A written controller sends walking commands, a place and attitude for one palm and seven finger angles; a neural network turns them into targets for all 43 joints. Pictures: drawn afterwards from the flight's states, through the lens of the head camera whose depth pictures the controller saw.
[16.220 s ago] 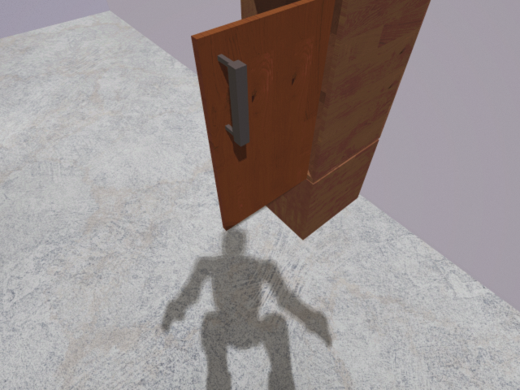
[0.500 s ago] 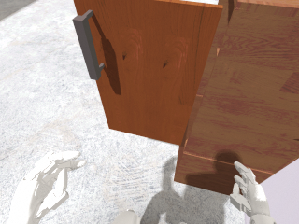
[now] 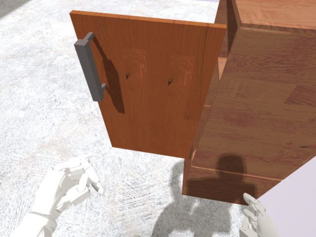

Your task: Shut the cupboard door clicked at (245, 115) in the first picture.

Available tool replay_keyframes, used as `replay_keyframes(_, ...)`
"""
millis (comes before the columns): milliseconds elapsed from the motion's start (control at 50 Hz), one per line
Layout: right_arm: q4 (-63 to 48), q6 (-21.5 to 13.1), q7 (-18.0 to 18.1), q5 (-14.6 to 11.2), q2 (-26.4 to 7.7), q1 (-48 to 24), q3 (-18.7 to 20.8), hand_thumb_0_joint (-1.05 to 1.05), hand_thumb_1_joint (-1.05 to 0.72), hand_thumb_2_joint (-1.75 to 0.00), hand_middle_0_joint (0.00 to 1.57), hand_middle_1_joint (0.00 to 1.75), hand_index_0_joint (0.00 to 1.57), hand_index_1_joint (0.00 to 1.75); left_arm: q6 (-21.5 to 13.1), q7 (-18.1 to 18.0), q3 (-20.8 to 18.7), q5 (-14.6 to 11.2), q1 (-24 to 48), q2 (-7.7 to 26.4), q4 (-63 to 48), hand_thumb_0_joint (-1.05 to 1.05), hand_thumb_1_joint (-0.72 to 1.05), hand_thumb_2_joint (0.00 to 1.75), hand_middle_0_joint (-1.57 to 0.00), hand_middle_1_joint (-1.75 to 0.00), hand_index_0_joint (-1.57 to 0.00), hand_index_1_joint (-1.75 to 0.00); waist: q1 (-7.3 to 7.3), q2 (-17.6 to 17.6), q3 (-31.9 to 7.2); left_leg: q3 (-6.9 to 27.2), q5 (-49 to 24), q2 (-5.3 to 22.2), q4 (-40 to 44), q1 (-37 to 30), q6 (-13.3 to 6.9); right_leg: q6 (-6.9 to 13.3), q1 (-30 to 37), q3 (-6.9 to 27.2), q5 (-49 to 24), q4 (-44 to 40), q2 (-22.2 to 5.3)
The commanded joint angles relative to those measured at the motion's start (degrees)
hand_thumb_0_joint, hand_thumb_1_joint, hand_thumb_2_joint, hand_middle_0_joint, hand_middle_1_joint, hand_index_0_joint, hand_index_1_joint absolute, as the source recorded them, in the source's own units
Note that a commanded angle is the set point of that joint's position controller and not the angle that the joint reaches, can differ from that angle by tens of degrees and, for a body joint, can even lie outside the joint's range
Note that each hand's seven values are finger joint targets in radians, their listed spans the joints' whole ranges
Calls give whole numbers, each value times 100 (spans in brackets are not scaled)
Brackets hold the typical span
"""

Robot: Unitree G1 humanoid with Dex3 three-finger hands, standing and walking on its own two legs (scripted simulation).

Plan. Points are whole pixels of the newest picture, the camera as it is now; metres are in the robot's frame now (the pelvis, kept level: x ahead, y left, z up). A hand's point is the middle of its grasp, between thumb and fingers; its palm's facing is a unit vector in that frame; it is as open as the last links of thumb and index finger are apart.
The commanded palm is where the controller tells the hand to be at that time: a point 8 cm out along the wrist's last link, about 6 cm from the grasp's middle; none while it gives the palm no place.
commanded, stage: raise the hand and make a fist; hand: left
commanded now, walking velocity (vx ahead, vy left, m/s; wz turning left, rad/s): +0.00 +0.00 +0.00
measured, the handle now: (94, 69) +0.49 +0.21 +0.16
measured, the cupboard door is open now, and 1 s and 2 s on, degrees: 90 90 90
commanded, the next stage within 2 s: bring the fist close to the handle in 0.84 s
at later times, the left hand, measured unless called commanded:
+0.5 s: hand (54, 151) +0.23 +0.21 +0.18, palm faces -0.02 -1.00 -0.09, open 3.1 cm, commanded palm +0.20 +0.24 +0.16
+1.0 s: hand (83, 162) +0.23 +0.16 +0.15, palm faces -0.08 -0.99 -0.07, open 3.1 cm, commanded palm +0.21 +0.22 +0.16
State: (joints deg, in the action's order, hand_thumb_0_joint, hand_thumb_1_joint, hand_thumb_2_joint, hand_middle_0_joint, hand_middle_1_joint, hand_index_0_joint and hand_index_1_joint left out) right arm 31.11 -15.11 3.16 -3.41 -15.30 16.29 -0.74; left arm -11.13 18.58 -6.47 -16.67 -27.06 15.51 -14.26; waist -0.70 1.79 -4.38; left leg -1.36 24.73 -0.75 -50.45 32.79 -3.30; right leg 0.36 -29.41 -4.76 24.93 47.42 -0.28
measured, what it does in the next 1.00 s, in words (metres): stands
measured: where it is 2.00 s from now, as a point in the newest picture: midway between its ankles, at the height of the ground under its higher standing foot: outside the picture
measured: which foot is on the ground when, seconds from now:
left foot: down 0.00-1.00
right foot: down 0.00-1.00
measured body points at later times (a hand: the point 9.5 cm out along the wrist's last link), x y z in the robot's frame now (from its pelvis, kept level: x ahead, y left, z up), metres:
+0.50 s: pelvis +0.00 +0.00 +0.03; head -0.02 +0.00 +0.48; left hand +0.23 +0.26 +0.18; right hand +0.18 -0.21 -0.03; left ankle +0.01 +0.08 -0.70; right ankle -0.01 -0.12 -0.70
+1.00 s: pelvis +0.00 -0.02 +0.03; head -0.02 -0.04 +0.48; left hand +0.23 +0.22 +0.16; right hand +0.18 -0.25 -0.04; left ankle +0.01 +0.08 -0.70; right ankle -0.01 -0.12 -0.70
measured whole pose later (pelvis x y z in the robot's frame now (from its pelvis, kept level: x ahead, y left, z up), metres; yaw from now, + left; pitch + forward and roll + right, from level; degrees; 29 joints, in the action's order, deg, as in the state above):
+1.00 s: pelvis +0.00 -0.02 +0.03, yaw +0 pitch -1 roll -1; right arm 34.7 -15.1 3.7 -4.3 -15.0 13.8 -3.5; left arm 4.1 18.1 -11.3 -17.6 -14.4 17.6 -9.5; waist -1.4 3.7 -2.1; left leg -1.1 16.9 -0.4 -33.2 15.1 -1.6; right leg 1.7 -12.4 -4.7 17.9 31.4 0.7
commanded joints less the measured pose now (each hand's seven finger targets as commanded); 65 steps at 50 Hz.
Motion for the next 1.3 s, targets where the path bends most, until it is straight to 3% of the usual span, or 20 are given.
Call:
replay_keyframes(0, -1032, -382, 60, 1, -485, -488, 184, 0, -90, -90, 20, 30, 20, 30, -384, -467, -1170, -127, 643, 1087, -1831, 0, 90, 90, -119, -138, -119, -138, -192, 418, -1154, 686, -1626, 223, 1359, -1261, 252, 150, 571, 26, -1393, -632, 143)
replay_keyframes(40, -987, -361, 38, -24, -471, -529, 136, 0, -90, -90, 20, 30, 20, 30, -280, -553, -1091, -238, 733, 879, -1747, 0, 90, 90, -123, -142, -123, -142, -171, 576, -873, 694, -1682, 254, 1498, -1341, 324, 150, 600, -31, -1451, -747, 176)
replay_keyframes(160, -875, -309, 16, -88, -636, -564, 46, 0, -90, -90, 20, 30, 20, 30, 690, -156, -484, -185, 1064, 567, -777, 0, 90, 90, -130, -150, -130, -150, 26, 96, 103, 682, -1189, 272, 1868, -1208, 234, 101, 694, 18, -1339, -1330, 168)
replay_keyframes(240, -973, -275, 67, -81, -624, -640, -2, 0, -90, -90, 20, 30, 20, 30, 1062, -92, -683, -77, 1765, 929, -1249, 0, 90, 90, -130, -150, -130, -150, -55, 204, -181, 734, -1207, 259, 2110, -1574, 218, 107, 946, 23, -1324, -1499, 145)
replay_keyframes(360, -798, -290, 95, 4, -555, -728, -98, 0, -90, -90, 20, 30, 20, 30, 799, -341, -1460, -258, 2493, 1487, -1518, 0, 90, 90, -130, -150, -130, -150, -168, 189, -601, 666, -1635, 217, 2260, -2026, 243, 134, 1438, 21, -1511, -1739, 175)
replay_keyframes(420, -666, -333, 92, -53, -535, -813, -111, 0, -90, -90, 20, 30, 20, 30, 888, -226, -1153, -304, 2655, 1129, -1192, 0, 90, 90, -130, -150, -130, -150, -114, 510, -348, 666, -1537, 224, 2395, -2145, 275, 134, 1381, 15, -1502, -1867, 148)
replay_keyframes(480, -620, -345, 65, -131, -581, -810, -70, 0, -90, -90, 20, 30, 20, 30, 1327, 26, -781, -302, 2122, 712, -464, 0, 90, 90, -130, -150, -130, -150, -89, 151, 22, 582, -1386, 195, 2419, -1934, 217, 114, 1352, 71, -1528, -2039, 114)
replay_keyframes(540, -707, -289, 45, -149, -633, -871, -36, 0, -90, -90, 20, 30, 20, 30, 1652, 165, -792, -254, 1982, 787, -500, 0, 90, 90, -130, -150, -130, -150, -104, -48, 44, 533, -1336, 154, 2437, -1848, 182, 94, 1420, 104, -1533, -2099, 85)
replay_keyframes(600, -806, -268, 49, -89, -615, -944, -8, 0, -90, -90, 20, 30, 20, 30, 1506, 50, -1211, -244, 2136, 1184, -1003, 0, 90, 90, -130, -150, -130, -150, -171, -287, -416, 434, -1616, 115, 2324, -1972, 121, 67, 1654, 185, -1643, -2083, 62)
replay_keyframes(660, -772, -309, 52, 8, -572, -914, -22, 0, -90, -90, 20, 30, 20, 30, 979, -248, -1596, -256, 2487, 1590, -1652, 0, 90, 90, -130, -150, -130, -150, -225, -24, -731, 405, -1873, 104, 2278, -2163, 143, 80, 1782, 181, -1758, -2009, 93)
replay_keyframes(680, -764, -341, 49, 10, -509, -927, -36, 0, -90, -90, 20, 30, 20, 30, 795, -325, -1498, -254, 2535, 1428, -1782, 0, 90, 90, -130, -150, -130, -150, -224, 300, -795, 374, -1938, 92, 2295, -2263, 149, 98, 1786, 176, -1793, -1984, 97)
replay_keyframes(740, -575, -404, 34, -16, -495, -814, -41, 0, -90, -90, 20, 30, 20, 30, 540, -432, -1259, -210, 2385, 1119, -1374, 0, 90, 90, -130, -150, -130, -150, -117, 559, -406, 358, -1897, 111, 2311, -2259, 192, 115, 1606, 130, -1810, -2019, 114)
replay_keyframes(820, -496, -394, 47, -91, -590, -797, 5, 0, -90, -90, 20, 30, 20, 30, 922, -183, -782, -123, 2144, 821, -632, 0, 90, 90, -130, -150, -130, -150, -28, 367, 162, 343, -1367, 121, 2368, -1990, 150, 75, 1366, 195, -1448, -2212, 75)
replay_keyframes(860, -518, -376, 77, -115, -644, -826, 32, 0, -90, -90, 20, 30, 20, 30, 1192, -48, -828, -152, 1917, 867, -302, 0, 90, 90, -130, -150, -130, -150, -46, -76, 277, 322, -1315, 105, 2295, -1832, 111, 34, 1408, 341, -1402, -2317, 20)
replay_keyframes(920, -643, -352, 107, -105, -639, -932, 38, 0, -90, -90, 20, 30, 20, 30, 1237, 37, -995, -199, 2176, 1081, -750, 0, 90, 90, -130, -150, -130, -150, -74, -364, -158, 286, -1455, 71, 2225, -1942, 57, -17, 1548, 354, -1460, -2270, 2)
replay_keyframes(1000, -539, -377, 174, -44, -576, -936, -1, 0, -90, -90, 20, 30, 20, 30, 791, -231, -1322, -257, 3204, 1378, -952, 0, 90, 90, -130, -150, -130, -150, -35, -91, -465, 299, -1527, 66, 2205, -2163, 71, -7, 1593, 332, -1436, -2181, 26)
replay_keyframes(1060, -293, -344, 197, -30, -612, -832, -9, 0, -90, -90, 20, 30, 20, 30, 559, -378, -1582, -224, 3593, 1674, -276, 0, 90, 90, -130, -150, -130, -150, 22, -54, -245, 293, -1407, 76, 2197, -2050, 88, 0, 1492, 372, -1269, -2223, 18)
replay_keyframes(1080, -282, -339, 200, -52, -575, -872, -10, 0, -90, -90, 20, 30, 20, 30, 542, -338, -1418, -202, 3760, 1489, -89, 0, 90, 90, -130, -150, -130, -150, 58, 84, -222, 262, -1391, 74, 2198, -2072, 79, -1, 1440, 420, -1271, -2244, -17)
replay_keyframes(1180, -254, -270, 227, -144, -663, -868, 5, 0, -90, -90, 20, 30, 20, 30, 908, 80, -1040, -172, 4058, 1360, 1070, 0, 90, 90, -130, -150, -130, -150, 83, -12, -154, 214, -1451, 66, 2118, -1899, 82, -42, 1504, 610, -1540, -2268, -118)
replay_keyframes(1280, -377, -211, 228, -143, -714, -859, 48, 0, -90, -90, 20, 30, 20, 30, 1011, 291, -1423, -304, 4441, 1688, 1251, 0, 90, 90, -130, -150, -130, -150, -7, -382, -780, 209, -1899, 48, 1969, -1861, 73, -112, 1837, 610, -2337, -2026, -166)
